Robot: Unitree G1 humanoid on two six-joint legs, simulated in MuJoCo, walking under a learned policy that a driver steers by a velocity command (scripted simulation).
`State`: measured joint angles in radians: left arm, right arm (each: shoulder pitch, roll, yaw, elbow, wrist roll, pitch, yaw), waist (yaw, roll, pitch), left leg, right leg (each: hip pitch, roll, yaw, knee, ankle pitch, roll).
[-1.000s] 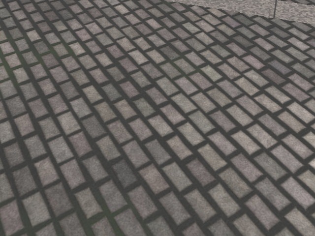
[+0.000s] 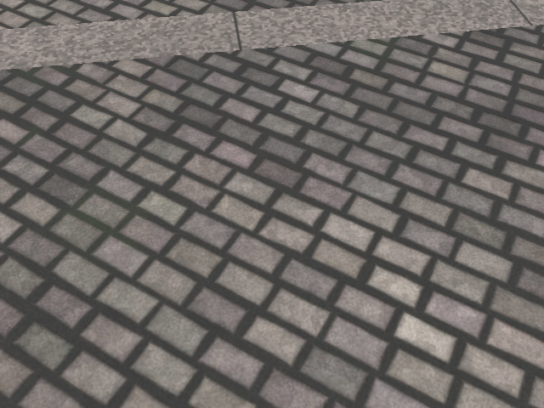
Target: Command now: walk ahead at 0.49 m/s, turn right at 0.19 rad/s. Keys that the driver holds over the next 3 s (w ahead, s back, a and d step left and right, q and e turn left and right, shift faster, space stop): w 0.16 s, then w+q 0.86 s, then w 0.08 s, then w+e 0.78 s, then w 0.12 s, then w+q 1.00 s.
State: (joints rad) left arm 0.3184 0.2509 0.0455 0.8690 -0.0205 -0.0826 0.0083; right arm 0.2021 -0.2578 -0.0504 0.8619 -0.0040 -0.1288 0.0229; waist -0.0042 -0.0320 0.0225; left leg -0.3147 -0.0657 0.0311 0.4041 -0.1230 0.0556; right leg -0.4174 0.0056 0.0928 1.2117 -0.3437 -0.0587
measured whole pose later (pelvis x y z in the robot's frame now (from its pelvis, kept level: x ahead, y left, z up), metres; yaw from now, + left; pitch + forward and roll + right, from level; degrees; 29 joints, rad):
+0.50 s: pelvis +0.27 -0.06 +0.00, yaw +7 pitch +2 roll +0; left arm 0.19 0.24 0.05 0.79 0.01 -0.11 -0.02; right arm 0.33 -0.29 -0.05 0.89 0.03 -0.07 0.00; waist -0.01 0.04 0.00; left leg -0.48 0.04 -0.05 1.16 -0.33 0.03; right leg -0.29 0.00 -0.08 0.43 -0.17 -0.03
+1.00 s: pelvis +0.51 +0.04 -0.01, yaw +25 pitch +2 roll -1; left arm 0.25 0.28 0.05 0.84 -0.02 -0.11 0.00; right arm 0.17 -0.28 -0.08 0.70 0.02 -0.05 0.04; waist 0.02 0.00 0.06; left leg -0.43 -0.07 0.04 0.59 -0.20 0.11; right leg -0.34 -0.06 0.00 1.23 -0.44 0.00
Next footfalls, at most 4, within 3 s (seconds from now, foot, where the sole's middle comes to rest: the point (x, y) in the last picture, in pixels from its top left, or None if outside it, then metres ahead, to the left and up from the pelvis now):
0.36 right None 0.35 -0.16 -0.77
0.90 left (224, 365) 0.58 0.15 -0.77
1.44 right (245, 241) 0.96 0.10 -0.77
1.92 left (165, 192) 1.15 0.37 -0.77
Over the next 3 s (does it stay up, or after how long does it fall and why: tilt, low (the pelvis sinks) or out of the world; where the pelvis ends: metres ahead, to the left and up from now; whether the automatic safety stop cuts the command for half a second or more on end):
stays up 1.51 0.39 -0.01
